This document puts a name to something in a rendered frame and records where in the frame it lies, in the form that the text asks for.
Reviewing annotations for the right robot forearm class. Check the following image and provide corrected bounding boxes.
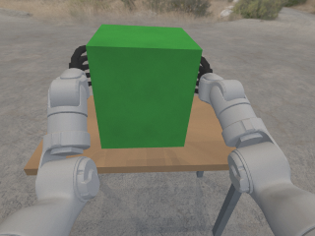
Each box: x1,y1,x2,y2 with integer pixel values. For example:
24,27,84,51
198,73,291,180

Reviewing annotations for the robot right upper arm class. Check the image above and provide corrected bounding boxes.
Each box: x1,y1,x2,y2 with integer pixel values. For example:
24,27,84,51
227,142,315,236

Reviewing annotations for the robot right hand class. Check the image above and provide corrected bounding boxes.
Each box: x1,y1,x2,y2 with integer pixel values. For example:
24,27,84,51
194,56,213,93

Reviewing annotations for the carton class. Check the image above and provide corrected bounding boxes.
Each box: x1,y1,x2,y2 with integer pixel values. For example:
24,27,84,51
86,24,203,149

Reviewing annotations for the left robot forearm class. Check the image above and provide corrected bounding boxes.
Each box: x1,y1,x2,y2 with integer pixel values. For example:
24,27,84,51
35,68,91,196

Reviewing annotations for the robot left upper arm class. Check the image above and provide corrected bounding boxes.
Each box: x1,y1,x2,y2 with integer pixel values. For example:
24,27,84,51
0,155,100,236

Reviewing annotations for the robot left hand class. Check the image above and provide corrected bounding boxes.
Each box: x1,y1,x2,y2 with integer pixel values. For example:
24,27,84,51
69,45,92,87

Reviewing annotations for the table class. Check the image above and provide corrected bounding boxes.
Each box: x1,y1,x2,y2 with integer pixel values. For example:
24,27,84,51
24,95,241,236

